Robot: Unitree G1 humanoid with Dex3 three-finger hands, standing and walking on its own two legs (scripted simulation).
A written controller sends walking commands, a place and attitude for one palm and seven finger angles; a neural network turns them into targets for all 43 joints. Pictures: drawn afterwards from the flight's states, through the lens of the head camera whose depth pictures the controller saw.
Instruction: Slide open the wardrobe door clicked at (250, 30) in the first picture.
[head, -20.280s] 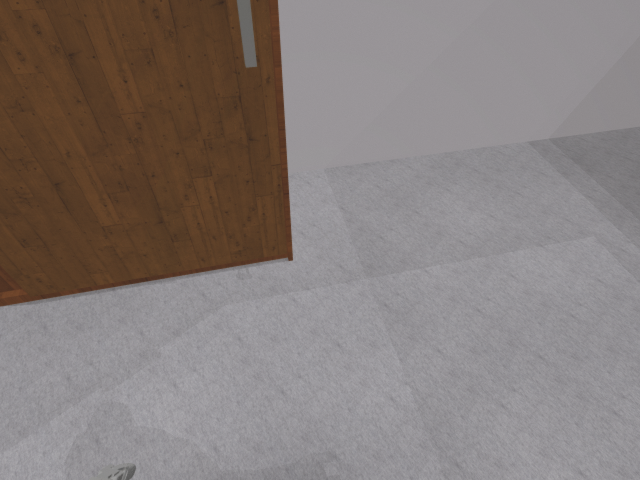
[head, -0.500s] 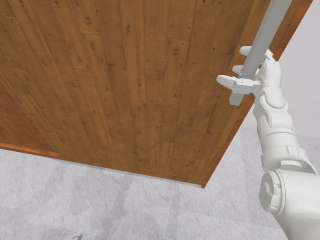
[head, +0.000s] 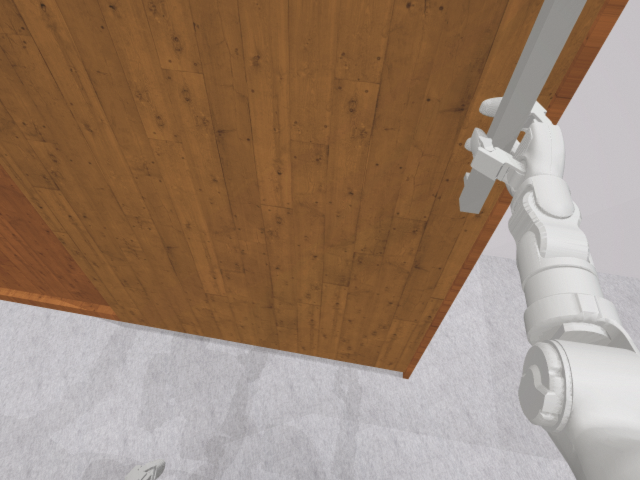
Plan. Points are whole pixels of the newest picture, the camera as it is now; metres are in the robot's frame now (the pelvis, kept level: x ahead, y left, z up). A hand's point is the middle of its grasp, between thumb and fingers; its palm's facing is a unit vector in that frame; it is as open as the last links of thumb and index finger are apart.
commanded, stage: grip the handle and tug to test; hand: right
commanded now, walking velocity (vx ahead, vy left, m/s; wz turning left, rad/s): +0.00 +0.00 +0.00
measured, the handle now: (504, 112) +0.52 -0.16 +0.21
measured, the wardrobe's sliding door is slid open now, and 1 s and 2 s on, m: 0.00 0.00 0.03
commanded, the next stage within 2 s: tug the door sideways, standing still in 0.58 s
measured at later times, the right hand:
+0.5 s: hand (482, 153) +0.47 -0.14 +0.19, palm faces +0.08 +1.00 +0.02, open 6.0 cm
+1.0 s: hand (482, 151) +0.48 -0.14 +0.19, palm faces +0.11 +0.99 -0.01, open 5.9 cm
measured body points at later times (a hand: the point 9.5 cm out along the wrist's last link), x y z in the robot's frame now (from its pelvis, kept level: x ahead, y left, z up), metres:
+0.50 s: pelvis +0.01 +0.00 +0.00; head +0.03 +0.01 +0.45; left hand +0.07 +0.25 -0.12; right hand +0.46 -0.19 +0.19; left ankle +0.02 +0.12 -0.74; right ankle -0.05 -0.11 -0.74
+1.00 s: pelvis +0.02 +0.00 +0.00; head +0.04 +0.00 +0.45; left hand +0.15 +0.23 -0.12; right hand +0.46 -0.19 +0.19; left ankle +0.02 +0.12 -0.74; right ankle -0.05 -0.11 -0.74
